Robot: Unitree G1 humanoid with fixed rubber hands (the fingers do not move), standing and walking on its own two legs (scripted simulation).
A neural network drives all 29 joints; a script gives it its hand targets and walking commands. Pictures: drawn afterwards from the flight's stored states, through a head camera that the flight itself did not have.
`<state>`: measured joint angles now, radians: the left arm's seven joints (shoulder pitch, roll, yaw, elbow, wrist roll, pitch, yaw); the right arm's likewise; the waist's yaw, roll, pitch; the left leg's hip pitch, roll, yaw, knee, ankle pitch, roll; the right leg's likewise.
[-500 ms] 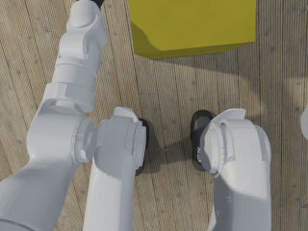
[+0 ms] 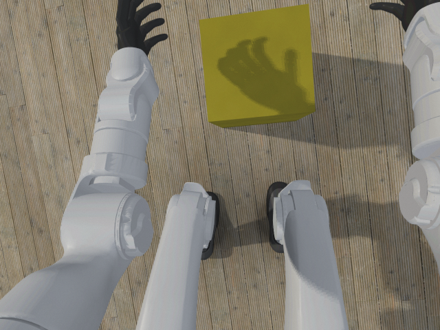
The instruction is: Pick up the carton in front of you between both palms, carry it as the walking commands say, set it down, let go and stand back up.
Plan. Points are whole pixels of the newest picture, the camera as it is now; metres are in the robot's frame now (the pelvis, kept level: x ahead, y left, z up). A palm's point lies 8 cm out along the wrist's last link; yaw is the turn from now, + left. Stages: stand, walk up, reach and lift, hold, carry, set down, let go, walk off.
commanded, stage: set down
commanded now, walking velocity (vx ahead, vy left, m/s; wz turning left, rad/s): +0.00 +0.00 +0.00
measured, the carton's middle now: (256, 79) +0.53 -0.05 -0.38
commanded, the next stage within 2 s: let go in 0.40 s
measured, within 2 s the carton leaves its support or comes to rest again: neither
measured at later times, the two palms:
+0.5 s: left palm (65, 12) +0.51 +0.13 +0.04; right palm out of the picture +0.53 -0.26 +0.04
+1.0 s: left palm out of the picture +0.37 +0.21 +0.15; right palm out of the picture +0.37 -0.24 +0.14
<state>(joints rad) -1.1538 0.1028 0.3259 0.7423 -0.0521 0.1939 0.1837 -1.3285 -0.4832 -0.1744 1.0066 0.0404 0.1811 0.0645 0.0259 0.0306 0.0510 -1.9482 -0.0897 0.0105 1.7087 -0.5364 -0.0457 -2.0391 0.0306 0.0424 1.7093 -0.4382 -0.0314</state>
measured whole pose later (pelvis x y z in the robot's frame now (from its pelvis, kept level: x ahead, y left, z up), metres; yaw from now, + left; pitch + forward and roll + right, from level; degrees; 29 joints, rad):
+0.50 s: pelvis +0.03 -0.01 +0.14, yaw -2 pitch +43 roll +4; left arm -0.95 0.07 0.34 0.68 0.02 0.17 0.11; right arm -1.16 -0.38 -0.27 0.97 -0.09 0.16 0.08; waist 0.04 0.01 -0.04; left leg -1.53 -0.07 -0.02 1.14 -0.38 -0.04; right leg -1.61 0.04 0.05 1.15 -0.30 -0.03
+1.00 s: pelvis +0.10 +0.01 +0.24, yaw -5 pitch +24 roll +0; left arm -0.10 0.16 0.10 0.51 -0.01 0.02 -0.05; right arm -0.21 -0.22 -0.16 0.59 -0.03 0.02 0.04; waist 0.04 0.03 -0.08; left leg -0.80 -0.05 -0.05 0.72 -0.33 0.01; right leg -0.86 0.03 0.04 0.69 -0.25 -0.01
